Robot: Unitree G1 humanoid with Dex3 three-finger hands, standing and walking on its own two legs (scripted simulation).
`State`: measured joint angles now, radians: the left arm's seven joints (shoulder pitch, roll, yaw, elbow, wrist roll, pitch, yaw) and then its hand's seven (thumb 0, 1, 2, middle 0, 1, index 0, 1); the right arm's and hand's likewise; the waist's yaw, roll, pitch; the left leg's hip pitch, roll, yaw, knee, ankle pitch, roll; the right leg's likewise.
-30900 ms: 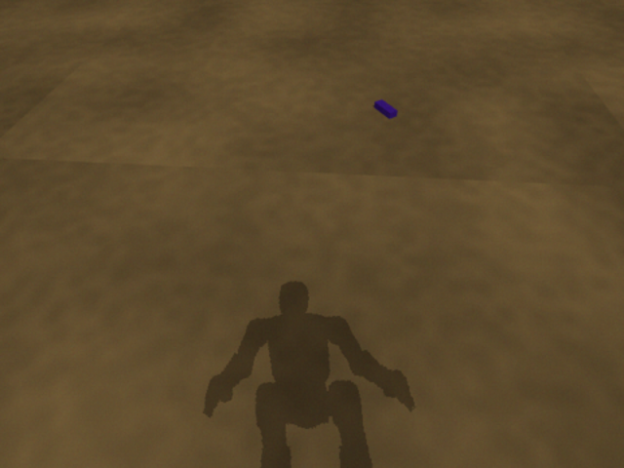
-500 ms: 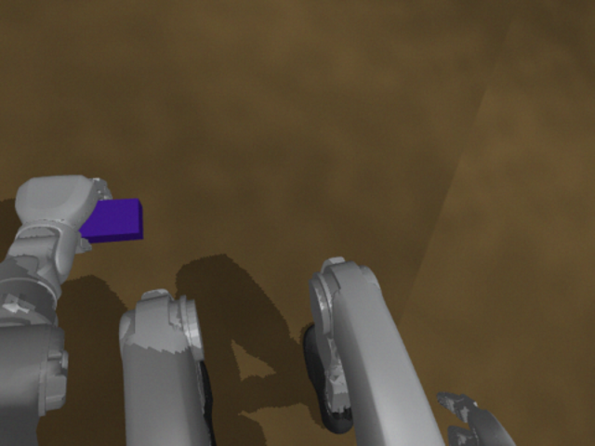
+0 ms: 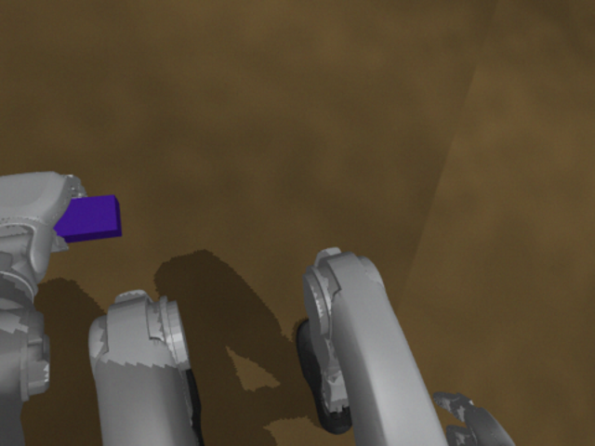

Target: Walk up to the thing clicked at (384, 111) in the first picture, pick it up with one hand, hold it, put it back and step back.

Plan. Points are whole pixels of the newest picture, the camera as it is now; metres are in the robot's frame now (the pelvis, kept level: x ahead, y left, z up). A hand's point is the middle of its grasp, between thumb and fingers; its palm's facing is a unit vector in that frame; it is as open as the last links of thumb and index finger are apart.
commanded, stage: lower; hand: left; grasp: from above
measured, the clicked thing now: (61, 221) +0.45 +0.26 -0.22
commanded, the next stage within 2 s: rest in 0.22 s
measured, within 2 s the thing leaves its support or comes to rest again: rests again in 0.90 s
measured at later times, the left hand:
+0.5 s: hand (69, 230) +0.44 +0.26 -0.25, palm faces -0.49 -0.03 -0.87, open 8.2 cm
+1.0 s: hand (79, 230) +0.45 +0.26 -0.28, palm faces -0.48 -0.05 -0.87, open 8.2 cm
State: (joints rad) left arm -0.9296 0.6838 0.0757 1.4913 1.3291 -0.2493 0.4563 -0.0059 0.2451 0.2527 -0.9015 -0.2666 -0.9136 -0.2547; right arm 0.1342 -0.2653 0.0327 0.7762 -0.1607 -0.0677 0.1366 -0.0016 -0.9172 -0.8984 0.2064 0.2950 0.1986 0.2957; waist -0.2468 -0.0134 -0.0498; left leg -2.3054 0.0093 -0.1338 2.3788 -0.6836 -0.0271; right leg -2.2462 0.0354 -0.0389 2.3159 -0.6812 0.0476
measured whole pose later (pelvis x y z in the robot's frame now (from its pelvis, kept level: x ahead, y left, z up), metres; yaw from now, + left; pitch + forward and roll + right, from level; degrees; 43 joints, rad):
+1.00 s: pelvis +0.00 +0.01 -0.04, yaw -5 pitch +29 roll -11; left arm -0.95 0.85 0.14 1.68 1.37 -0.28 0.63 -0.01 0.26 0.20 -0.92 -0.23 -0.93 -0.22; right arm 0.09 -0.31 0.18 0.76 -0.27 -0.17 0.23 0.00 -0.90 -0.89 0.21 0.30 0.20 0.30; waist -0.34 -0.10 0.10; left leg -2.36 0.01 -0.23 2.57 -0.73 -0.04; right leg -2.28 0.07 -0.11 2.44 -0.68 0.06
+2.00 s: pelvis +0.00 +0.01 -0.04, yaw -8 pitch +27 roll -13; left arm -0.99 0.92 0.08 1.76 1.31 -0.25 0.69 0.00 -0.10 0.63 -0.46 -0.61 -0.46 -0.60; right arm 0.06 -0.34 0.26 0.73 -0.29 -0.26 0.29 0.00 -0.90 -0.90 0.21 0.30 0.20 0.30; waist -0.37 -0.13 0.15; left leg -2.34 0.02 -0.26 2.57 -0.72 -0.02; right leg -2.24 0.08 -0.14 2.39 -0.66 0.07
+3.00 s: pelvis +0.01 +0.01 -0.01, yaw -4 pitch +34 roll -11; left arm -0.87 0.71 0.04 1.35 1.12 0.00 0.48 0.00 -0.49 0.97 -0.09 -0.99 -0.09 -0.97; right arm 0.13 -0.30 0.09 0.76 -0.15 -0.16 0.33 0.00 -0.90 -0.90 0.21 0.30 0.20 0.30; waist -0.24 0.04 -0.08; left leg -2.32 0.02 -0.19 2.44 -0.73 -0.01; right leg -2.23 0.05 -0.09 2.32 -0.70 0.06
